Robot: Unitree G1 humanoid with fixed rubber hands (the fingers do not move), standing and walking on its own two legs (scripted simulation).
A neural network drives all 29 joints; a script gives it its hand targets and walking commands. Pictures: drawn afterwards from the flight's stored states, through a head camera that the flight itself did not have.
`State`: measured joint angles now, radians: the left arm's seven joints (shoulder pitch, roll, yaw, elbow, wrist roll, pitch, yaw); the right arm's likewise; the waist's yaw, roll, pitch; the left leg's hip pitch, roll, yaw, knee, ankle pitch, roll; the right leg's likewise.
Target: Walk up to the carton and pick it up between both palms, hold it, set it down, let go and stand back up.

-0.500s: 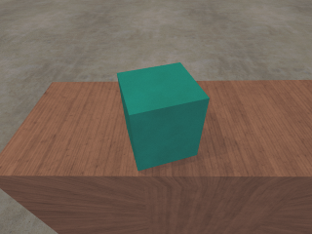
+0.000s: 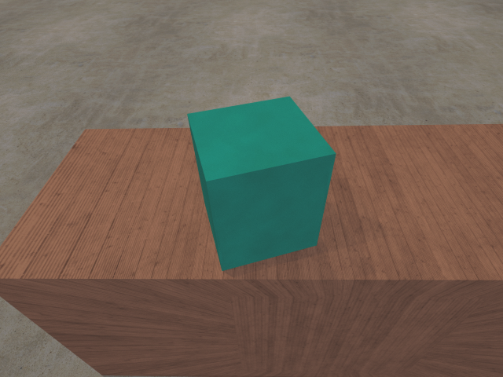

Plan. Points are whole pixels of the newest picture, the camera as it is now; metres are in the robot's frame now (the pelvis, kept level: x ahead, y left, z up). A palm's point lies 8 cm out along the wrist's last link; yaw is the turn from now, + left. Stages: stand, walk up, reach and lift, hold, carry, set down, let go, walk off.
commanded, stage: stand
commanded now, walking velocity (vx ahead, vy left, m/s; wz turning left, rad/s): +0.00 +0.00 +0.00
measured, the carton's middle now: (255, 183) +0.50 +0.01 +0.05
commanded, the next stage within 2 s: none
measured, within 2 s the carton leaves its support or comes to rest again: neither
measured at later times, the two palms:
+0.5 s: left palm out of the picture -0.02 +0.20 -0.15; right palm out of the picture -0.03 -0.21 -0.14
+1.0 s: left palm out of the picture -0.01 +0.20 -0.15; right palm out of the picture -0.02 -0.21 -0.15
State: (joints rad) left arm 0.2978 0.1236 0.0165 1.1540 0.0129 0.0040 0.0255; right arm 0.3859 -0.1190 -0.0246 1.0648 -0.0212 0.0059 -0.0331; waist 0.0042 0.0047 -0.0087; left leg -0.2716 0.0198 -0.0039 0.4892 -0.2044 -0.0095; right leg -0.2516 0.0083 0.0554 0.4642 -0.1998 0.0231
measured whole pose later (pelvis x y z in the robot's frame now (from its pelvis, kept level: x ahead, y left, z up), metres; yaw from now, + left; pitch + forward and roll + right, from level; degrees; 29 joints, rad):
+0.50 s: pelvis +0.00 +0.00 +0.00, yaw +0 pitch -1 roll +0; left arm 0.30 0.11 0.02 1.15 0.01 0.00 0.03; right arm 0.37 -0.11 -0.02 1.08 -0.02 0.00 -0.04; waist 0.00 0.00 0.01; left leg -0.26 0.02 -0.02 0.48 -0.20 -0.01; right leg -0.24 0.01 0.06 0.46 -0.20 0.02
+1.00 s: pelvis +0.01 +0.00 +0.00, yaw +0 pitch -1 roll +0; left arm 0.30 0.11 0.02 1.15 0.01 0.00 0.03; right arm 0.35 -0.11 -0.02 1.10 -0.02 0.00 -0.04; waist 0.00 0.01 0.02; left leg -0.24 0.01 -0.02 0.47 -0.21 -0.02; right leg -0.22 0.01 0.06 0.45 -0.22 0.02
